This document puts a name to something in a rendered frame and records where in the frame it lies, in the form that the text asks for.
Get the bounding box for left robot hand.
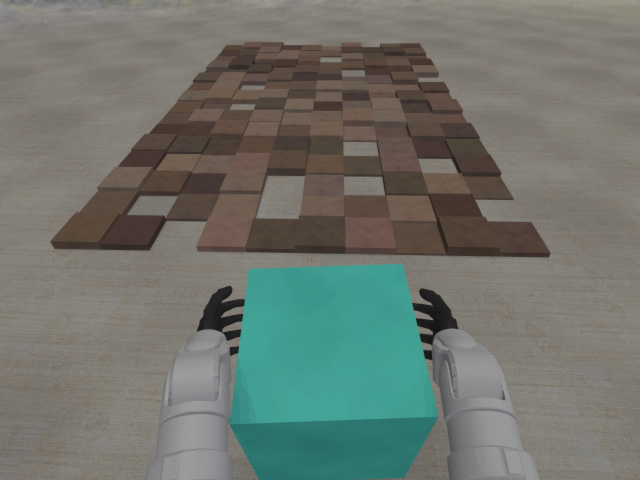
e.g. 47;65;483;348
197;286;245;356

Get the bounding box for right robot hand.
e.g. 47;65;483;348
412;289;459;360

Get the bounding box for robot right forearm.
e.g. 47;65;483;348
432;329;540;480

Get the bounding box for robot left forearm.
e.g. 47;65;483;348
145;329;233;480

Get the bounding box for carton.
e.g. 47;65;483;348
229;264;439;480

